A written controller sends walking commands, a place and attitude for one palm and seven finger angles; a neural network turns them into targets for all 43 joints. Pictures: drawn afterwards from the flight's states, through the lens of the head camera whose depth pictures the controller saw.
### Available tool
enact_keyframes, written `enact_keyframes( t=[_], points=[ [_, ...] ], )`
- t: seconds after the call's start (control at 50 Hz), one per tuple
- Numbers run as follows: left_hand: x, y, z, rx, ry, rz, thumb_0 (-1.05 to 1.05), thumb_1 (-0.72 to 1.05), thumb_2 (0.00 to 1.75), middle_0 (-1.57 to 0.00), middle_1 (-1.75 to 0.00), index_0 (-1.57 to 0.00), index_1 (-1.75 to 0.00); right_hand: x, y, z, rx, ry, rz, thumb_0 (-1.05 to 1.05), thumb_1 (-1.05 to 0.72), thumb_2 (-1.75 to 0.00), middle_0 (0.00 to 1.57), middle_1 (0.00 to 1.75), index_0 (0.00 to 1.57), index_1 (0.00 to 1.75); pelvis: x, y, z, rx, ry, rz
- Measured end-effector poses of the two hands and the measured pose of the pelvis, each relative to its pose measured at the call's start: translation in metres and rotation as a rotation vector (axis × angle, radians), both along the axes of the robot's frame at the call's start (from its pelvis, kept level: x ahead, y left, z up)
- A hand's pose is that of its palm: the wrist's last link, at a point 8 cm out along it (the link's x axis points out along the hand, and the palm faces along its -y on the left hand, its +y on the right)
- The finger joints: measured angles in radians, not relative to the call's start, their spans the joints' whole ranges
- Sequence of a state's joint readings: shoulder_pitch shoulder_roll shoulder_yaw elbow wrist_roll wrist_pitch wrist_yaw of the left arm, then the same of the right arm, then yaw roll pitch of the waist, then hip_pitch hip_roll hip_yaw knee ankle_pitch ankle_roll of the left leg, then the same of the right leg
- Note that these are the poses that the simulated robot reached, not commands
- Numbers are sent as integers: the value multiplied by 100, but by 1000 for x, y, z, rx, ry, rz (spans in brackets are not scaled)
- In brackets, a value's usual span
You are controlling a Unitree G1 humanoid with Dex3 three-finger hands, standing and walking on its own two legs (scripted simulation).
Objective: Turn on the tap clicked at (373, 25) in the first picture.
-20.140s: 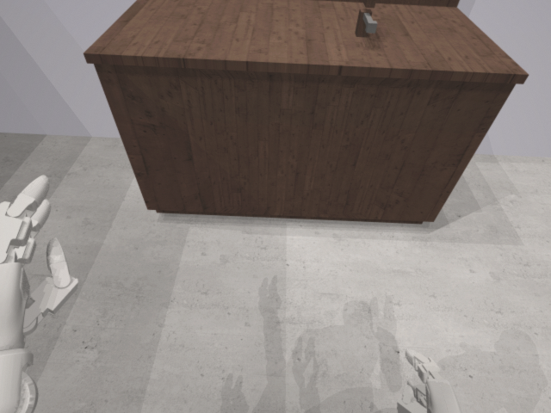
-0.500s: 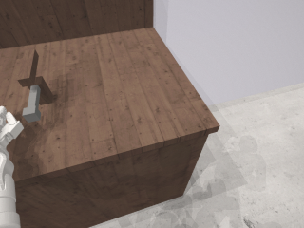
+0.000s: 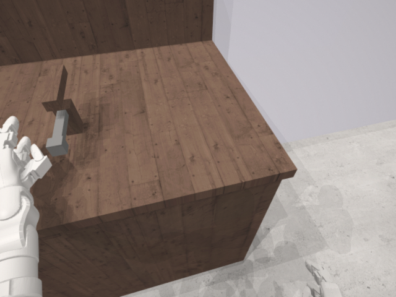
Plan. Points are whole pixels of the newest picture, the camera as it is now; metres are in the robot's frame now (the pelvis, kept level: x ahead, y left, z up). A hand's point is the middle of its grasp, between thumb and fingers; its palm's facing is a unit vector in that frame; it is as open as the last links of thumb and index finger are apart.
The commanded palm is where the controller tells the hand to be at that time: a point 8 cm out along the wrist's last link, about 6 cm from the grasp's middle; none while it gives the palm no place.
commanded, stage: push the lever round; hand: left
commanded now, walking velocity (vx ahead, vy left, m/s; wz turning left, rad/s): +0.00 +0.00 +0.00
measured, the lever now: (57, 146) +0.36 +0.31 +0.12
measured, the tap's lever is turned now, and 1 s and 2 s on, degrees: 0 10 47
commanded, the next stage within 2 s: none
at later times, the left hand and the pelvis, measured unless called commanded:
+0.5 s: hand (56, 162) +0.32 +0.30 +0.12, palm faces +0.54 -0.84 -0.08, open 7.6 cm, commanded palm +0.28 +0.33 +0.11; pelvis -0.01 -0.01 +0.00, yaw +0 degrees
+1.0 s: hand (70, 159) +0.33 +0.27 +0.11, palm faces +0.62 -0.78 -0.05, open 7.5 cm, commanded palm +0.30 +0.29 +0.11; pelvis -0.02 -0.02 +0.00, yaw +1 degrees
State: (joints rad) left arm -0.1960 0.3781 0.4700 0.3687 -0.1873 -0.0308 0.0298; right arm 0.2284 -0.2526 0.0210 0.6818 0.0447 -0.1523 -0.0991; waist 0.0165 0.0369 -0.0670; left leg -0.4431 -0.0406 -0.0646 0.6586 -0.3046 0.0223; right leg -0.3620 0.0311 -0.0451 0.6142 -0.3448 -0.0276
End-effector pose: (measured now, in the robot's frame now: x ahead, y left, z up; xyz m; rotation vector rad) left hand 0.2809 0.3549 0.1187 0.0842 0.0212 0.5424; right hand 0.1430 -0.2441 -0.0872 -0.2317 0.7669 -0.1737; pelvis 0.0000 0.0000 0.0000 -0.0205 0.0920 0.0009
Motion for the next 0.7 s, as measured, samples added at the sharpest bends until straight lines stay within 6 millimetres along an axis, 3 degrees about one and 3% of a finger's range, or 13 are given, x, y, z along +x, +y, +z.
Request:
enact_keyframes(
  t=[0.3, 0.7],
  points=[
    [-6, -19, 3, 6, -20, 8, 1, 90, 90, -15, -15, -15, -15, -17, -11, -6, 3, 37, -25, 1, -90, -90, 20, 30, 20, 30, -4, -7, 0, 4, -18, -2],
    [-5, -35, 1, -6, -24, 65, 1, 96, 93, -15, -15, -15, -15, -16, -20, -8, 4, 28, -2, 1, -90, -90, 20, 30, 20, 30, -13, -17, -2, 6, -18, 9]
  ],
)
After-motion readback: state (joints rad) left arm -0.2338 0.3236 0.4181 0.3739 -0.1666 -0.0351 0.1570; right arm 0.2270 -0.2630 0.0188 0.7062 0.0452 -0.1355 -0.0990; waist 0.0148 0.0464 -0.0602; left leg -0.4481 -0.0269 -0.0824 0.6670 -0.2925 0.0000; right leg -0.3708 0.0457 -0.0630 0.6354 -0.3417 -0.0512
